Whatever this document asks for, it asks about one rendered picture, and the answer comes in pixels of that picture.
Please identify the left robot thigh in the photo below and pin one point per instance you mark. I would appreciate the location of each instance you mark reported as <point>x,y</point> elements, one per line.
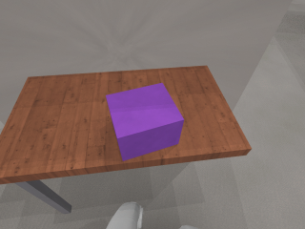
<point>128,216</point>

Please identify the carton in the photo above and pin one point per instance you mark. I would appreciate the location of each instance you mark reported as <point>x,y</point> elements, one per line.
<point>145,120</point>

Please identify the table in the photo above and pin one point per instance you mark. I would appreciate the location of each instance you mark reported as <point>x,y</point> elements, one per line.
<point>61,126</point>

